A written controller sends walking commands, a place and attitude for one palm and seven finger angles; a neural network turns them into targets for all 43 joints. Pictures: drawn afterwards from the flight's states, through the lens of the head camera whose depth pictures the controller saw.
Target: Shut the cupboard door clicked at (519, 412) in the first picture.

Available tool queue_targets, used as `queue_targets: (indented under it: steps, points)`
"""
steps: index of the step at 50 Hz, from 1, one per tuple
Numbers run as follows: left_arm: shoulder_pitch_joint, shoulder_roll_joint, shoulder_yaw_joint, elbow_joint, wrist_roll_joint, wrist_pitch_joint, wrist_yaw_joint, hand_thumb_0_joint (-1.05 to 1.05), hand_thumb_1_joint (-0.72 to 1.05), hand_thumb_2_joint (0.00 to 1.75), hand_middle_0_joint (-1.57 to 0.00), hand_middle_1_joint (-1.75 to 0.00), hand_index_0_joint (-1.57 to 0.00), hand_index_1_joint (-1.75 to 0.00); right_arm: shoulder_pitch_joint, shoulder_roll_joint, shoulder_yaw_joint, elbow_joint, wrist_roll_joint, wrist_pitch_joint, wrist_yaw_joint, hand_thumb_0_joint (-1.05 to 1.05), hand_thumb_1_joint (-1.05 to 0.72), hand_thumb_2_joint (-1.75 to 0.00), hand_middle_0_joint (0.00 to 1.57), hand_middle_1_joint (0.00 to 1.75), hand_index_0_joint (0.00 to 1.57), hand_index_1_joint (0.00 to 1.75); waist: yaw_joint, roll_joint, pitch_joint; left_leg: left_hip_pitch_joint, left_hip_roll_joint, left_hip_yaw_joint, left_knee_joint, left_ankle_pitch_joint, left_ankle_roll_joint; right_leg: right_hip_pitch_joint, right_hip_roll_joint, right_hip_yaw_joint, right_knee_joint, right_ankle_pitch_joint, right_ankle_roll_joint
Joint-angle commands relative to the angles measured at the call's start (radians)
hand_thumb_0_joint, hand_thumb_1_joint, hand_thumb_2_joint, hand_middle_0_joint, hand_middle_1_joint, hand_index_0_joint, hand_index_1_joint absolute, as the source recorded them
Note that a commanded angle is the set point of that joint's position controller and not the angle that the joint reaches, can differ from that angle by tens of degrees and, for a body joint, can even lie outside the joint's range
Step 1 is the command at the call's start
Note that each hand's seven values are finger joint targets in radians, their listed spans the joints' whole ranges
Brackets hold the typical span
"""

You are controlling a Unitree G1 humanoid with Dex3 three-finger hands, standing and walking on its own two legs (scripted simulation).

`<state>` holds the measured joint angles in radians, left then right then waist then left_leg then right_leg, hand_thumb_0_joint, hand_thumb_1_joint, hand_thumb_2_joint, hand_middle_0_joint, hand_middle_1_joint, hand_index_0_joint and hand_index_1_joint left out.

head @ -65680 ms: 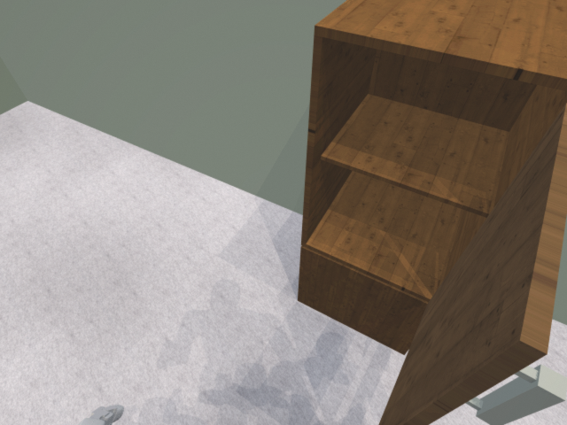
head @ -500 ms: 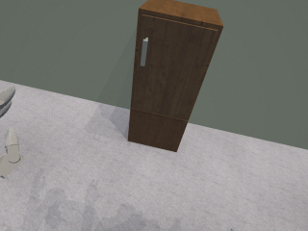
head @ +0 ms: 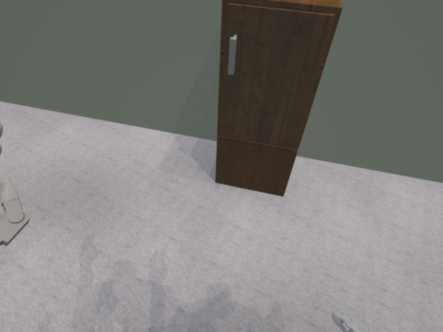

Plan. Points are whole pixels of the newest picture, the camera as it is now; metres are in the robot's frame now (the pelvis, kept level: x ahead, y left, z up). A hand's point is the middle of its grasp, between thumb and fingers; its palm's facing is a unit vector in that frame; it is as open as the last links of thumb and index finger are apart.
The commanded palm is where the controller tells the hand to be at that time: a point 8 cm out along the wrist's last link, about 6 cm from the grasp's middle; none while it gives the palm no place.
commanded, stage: stop stepping back and stand still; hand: left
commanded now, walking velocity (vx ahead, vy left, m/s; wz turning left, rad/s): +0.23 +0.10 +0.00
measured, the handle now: (233, 54) +1.09 +0.06 +0.07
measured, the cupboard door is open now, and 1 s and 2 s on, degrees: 0 0 0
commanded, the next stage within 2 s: let the arm hang, fingers relaxed in 0.82 s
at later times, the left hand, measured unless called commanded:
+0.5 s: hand (45, 179) +0.25 +0.29 +0.20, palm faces +0.40 -0.72 -0.56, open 7.4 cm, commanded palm +0.19 +0.33 +0.19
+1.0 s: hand (70, 202) +0.29 +0.30 +0.10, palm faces +0.21 -0.83 -0.52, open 7.4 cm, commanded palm none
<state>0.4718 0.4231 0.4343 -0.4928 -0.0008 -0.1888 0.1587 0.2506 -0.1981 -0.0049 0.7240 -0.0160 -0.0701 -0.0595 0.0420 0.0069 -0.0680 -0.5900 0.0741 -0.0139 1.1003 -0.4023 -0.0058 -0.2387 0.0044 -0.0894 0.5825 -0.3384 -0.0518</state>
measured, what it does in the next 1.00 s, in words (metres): steps on the spot: left foot, then right foot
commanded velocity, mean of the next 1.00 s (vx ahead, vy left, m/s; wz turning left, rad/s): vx -0.02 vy -0.03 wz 0.00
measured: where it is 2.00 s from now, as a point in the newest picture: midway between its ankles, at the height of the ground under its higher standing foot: outside the picture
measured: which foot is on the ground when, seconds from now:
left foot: up 0.00-0.18, down 0.20-1.00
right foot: down 0.00-0.22, up 0.24-0.42, down 0.44-1.00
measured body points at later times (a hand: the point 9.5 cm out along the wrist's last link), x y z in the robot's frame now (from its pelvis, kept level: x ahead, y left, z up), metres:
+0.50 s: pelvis +0.05 +0.03 +0.00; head +0.07 +0.03 +0.45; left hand +0.22 +0.32 +0.23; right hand +0.20 -0.18 -0.10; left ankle +0.07 +0.15 -0.73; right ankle +0.06 -0.06 -0.73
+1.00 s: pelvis +0.06 +0.05 +0.01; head +0.07 +0.04 +0.46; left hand +0.27 +0.34 +0.13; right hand +0.24 -0.20 -0.08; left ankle +0.07 +0.15 -0.73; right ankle +0.06 -0.06 -0.73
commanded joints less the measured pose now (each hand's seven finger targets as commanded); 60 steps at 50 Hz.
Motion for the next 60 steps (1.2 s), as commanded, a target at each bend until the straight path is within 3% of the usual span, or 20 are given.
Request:
queue_targets:
  steps: [1,4,6,8,9,11,13,17,20,24,27,30,33,38,45,46,47,49,55,60]
  points:
    - [-0.096,0.160,0.090,-0.098,-0.016,-0.069,0.016,0.00,0.90,0.90,-0.20,-0.30,-0.20,-0.30,-0.104,-0.123,-0.058,-0.186,0.015,-0.047,-0.017,0.00,-0.90,-0.90,0.20,0.30,0.20,0.30,-0.064,-0.100,0.090,-0.121,0.040,-0.033,0.029,0.087,-0.006,-0.046,-0.325,0.412,-0.357,-0.283,-0.176]
    - [-0.144,0.145,0.058,-0.050,-0.018,-0.072,0.020,0.00,0.90,0.90,-0.20,-0.30,-0.20,-0.30,-0.126,-0.102,-0.040,-0.192,0.013,-0.047,-0.035,0.00,-0.90,-0.90,0.20,0.30,0.20,0.30,-0.064,-0.152,0.127,0.107,0.013,0.089,-0.245,0.093,0.008,-0.173,-0.254,0.203,-0.347,-0.288,-0.115]
    - [-0.158,0.154,0.059,-0.058,-0.019,-0.070,0.033,0.00,0.90,0.90,-0.20,-0.30,-0.20,-0.30,-0.143,-0.102,-0.046,-0.205,0.012,-0.063,-0.052,0.00,-0.90,-0.90,0.20,0.30,0.20,0.30,-0.052,-0.201,0.116,0.253,-0.017,0.142,-0.394,0.090,0.017,-0.183,-0.233,0.167,-0.309,-0.294,-0.099]
    - [-0.156,0.159,0.061,-0.108,-0.022,-0.075,0.040,0.00,0.90,0.90,-0.20,-0.30,-0.20,-0.30,-0.119,-0.111,-0.050,-0.214,0.009,-0.072,-0.061,0.00,-0.90,-0.90,0.20,0.30,0.20,0.30,-0.059,-0.124,0.077,0.376,-0.050,0.177,-0.531,0.103,0.014,-0.169,-0.182,0.126,-0.200,-0.265,-0.078]
    - [-0.154,0.162,0.065,-0.154,-0.029,-0.083,0.038,0.00,0.90,0.90,-0.20,-0.30,-0.20,-0.30,-0.100,-0.125,-0.057,-0.222,0.013,-0.077,-0.064,0.00,-0.90,-0.90,0.20,0.30,0.20,0.30,-0.070,-0.028,0.049,0.445,-0.030,0.142,-0.597,0.087,0.020,-0.171,-0.149,0.098,-0.077,-0.198,-0.054]
    - [-0.125,0.184,0.098,-0.250,-0.033,-0.103,0.040,0.00,0.90,0.90,-0.20,-0.30,-0.20,-0.30,-0.104,-0.171,-0.070,-0.254,0.017,-0.079,-0.058,0.00,-0.90,-0.90,0.20,0.30,0.20,0.30,-0.071,0.381,0.013,0.565,0.260,-0.361,-0.811,0.145,0.121,-0.346,0.002,0.000,0.306,-0.230,0.044]
    - [-0.095,0.241,0.156,-0.262,-0.030,-0.114,0.025,0.00,0.90,0.90,-0.20,-0.30,-0.20,-0.30,-0.110,-0.120,-0.047,-0.230,-0.003,-0.094,-0.036,0.00,-0.90,-0.90,0.20,0.30,0.20,0.30,-0.065,0.271,0.008,0.437,0.300,-0.383,-0.881,0.214,0.154,-0.285,-0.033,0.089,0.437,-0.214,0.045]
    - [0.056,0.209,0.164,-0.349,-0.036,-0.099,0.026,0.00,0.90,0.90,-0.20,-0.30,-0.20,-0.30,-0.105,-0.111,-0.037,-0.230,0.010,-0.105,-0.001,0.00,-0.90,-0.90,0.20,0.30,0.20,0.30,-0.045,0.291,-0.066,0.408,0.177,-0.035,-0.721,0.463,0.105,-0.094,-0.024,0.014,0.128,-0.036,0.064]
    - [0.144,0.196,0.179,-0.263,-0.041,-0.077,0.028,0.00,0.90,0.90,-0.20,-0.30,-0.20,-0.30,-0.097,-0.115,-0.029,-0.244,0.021,-0.089,0.007,0.00,-0.90,-0.90,0.20,0.30,0.20,0.30,-0.050,0.211,-0.072,0.252,0.135,0.036,-0.661,0.290,0.059,0.131,-0.005,-0.011,-0.107,0.106,0.061]
    - [0.111,0.190,0.184,-0.119,-0.054,-0.054,0.034,0.00,0.90,0.90,-0.20,-0.30,-0.20,-0.30,-0.066,-0.102,-0.030,-0.232,0.023,-0.062,0.001,0.00,-0.90,-0.90,0.20,0.30,0.20,0.30,-0.073,-0.104,-0.046,0.173,-0.019,0.078,-0.468,0.041,-0.005,0.086,-0.227,0.349,-0.242,0.185,-0.058]
    - [0.093,0.170,0.145,-0.066,-0.046,-0.041,0.038,0.00,0.90,0.90,-0.20,-0.30,-0.20,-0.30,-0.090,-0.103,-0.030,-0.227,0.035,-0.038,0.000,0.00,-0.90,-0.90,0.20,0.30,0.20,0.30,-0.067,-0.199,-0.012,0.165,-0.017,0.038,-0.432,0.043,-0.006,0.107,-0.270,0.333,-0.232,0.322,-0.086]
    - [0.017,0.159,0.109,-0.087,-0.035,-0.051,0.034,0.00,0.90,0.90,-0.20,-0.30,-0.20,-0.30,-0.109,-0.112,-0.030,-0.218,0.032,-0.044,-0.015,0.00,-0.90,-0.90,0.20,0.30,0.20,0.30,-0.066,-0.132,-0.033,0.315,-0.017,0.031,-0.619,0.273,0.016,0.090,-0.174,0.186,-0.132,0.392,-0.010]
    - [-0.017,0.159,0.085,-0.134,-0.027,-0.053,0.028,0.00,0.90,0.90,-0.20,-0.30,-0.20,-0.30,-0.122,-0.122,-0.031,-0.233,0.030,-0.050,-0.031,0.00,-0.90,-0.90,0.20,0.30,0.20,0.30,-0.054,0.029,-0.045,0.397,0.072,-0.046,-0.654,0.645,0.038,0.072,-0.067,0.088,-0.050,0.455,0.053]
    - [-0.016,0.180,0.103,-0.276,-0.027,-0.072,0.029,0.00,0.90,0.90,-0.20,-0.30,-0.20,-0.30,-0.112,-0.122,-0.039,-0.263,0.030,-0.056,-0.026,0.00,-0.90,-0.90,0.20,0.30,0.20,0.30,-0.048,0.147,-0.103,0.402,0.064,-0.011,-0.614,0.779,0.010,0.134,-0.058,0.079,-0.058,0.526,0.042]
    - [0.197,0.177,0.174,-0.209,-0.063,-0.064,0.028,0.00,0.90,0.90,-0.20,-0.30,-0.20,-0.30,-0.103,-0.113,-0.038,-0.298,0.035,-0.025,-0.015,0.00,-0.90,-0.90,0.20,0.30,0.20,0.30,-0.052,0.117,-0.127,0.294,0.044,0.009,-0.638,0.519,-0.001,0.195,-0.071,0.112,-0.102,0.498,0.032]
    - [0.036,-0.094,-0.383,0.555,0.018,0.062,-0.104,0.00,0.90,0.90,-0.20,-0.30,-0.20,-0.30,-0.196,-0.176,-0.054,-0.080,0.043,-0.101,0.077,0.00,-0.90,-0.90,0.20,0.30,0.20,0.30,-0.093,0.076,-0.021,0.317,0.049,0.022,-0.520,0.588,-0.007,-0.006,-0.135,0.077,-0.055,0.557,0.024]
    - [-0.031,-0.012,-0.330,0.579,0.020,0.156,-0.142,0.00,0.90,0.90,-0.20,-0.30,-0.20,-0.30,-0.146,-0.280,-0.072,-0.071,0.029,-0.053,0.080,0.00,-0.90,-0.90,0.20,0.30,0.20,0.30,-0.076,0.110,-0.057,0.345,0.070,0.003,-0.562,0.538,-0.006,-0.042,-0.151,0.125,-0.076,0.459,0.019]
    - [-0.053,-0.039,-0.334,0.612,0.026,0.182,-0.157,0.00,0.90,0.90,-0.20,-0.30,-0.20,-0.30,-0.119,-0.236,-0.059,-0.077,0.019,-0.014,0.072,0.00,-0.90,-0.90,0.20,0.30,0.20,0.30,-0.058,0.084,-0.037,0.264,0.092,-0.019,-0.582,0.447,0.031,-0.055,-0.105,0.086,-0.028,0.283,0.030]
    - [-0.199,-0.014,-0.369,0.956,0.038,0.190,-0.158,0.00,0.90,0.90,-0.20,-0.30,-0.20,-0.30,-0.063,-0.191,-0.024,-0.006,-0.006,0.055,0.070,0.00,-0.90,-0.90,0.20,0.30,0.20,0.30,-0.071,-0.294,-0.006,0.324,-0.020,-0.026,-0.527,0.222,0.035,-0.121,-0.192,0.198,-0.152,0.133,-0.030]
    - [-0.220,-0.048,-0.397,1.181,0.025,0.211,-0.145,0.00,0.90,0.90,-0.20,-0.30,-0.20,-0.30,-0.044,-0.145,-0.004,0.096,-0.015,0.083,0.067,0.00,-0.90,-0.90,0.20,0.30,0.20,0.30,-0.065,0.010,0.076,0.305,-0.009,-0.055,-0.662,0.093,0.038,-0.136,-0.138,0.171,-0.182,-0.097,-0.003]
